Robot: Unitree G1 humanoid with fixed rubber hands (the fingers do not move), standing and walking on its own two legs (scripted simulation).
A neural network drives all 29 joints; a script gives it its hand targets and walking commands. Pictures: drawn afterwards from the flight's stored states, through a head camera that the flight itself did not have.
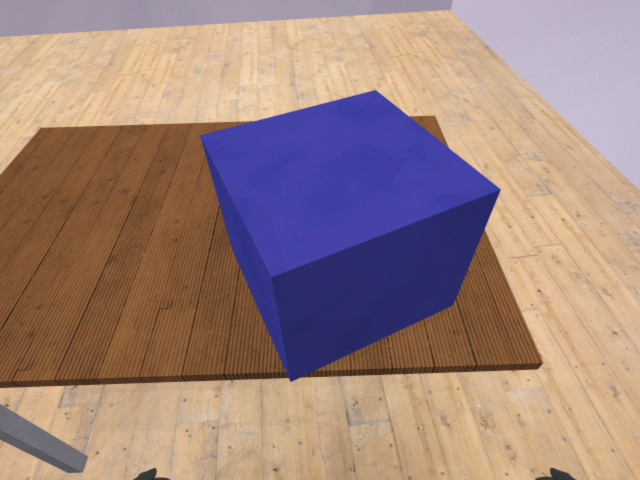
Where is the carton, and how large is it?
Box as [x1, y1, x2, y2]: [200, 90, 500, 381]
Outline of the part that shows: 375,90 200,135 233,252 290,381 452,305 500,190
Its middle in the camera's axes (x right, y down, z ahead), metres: +0.02 -0.02 +0.60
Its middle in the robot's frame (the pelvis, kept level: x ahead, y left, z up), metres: +0.48 +0.01 +0.04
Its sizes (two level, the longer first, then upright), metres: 0.294 0.287 0.249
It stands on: a table, 0.66 m high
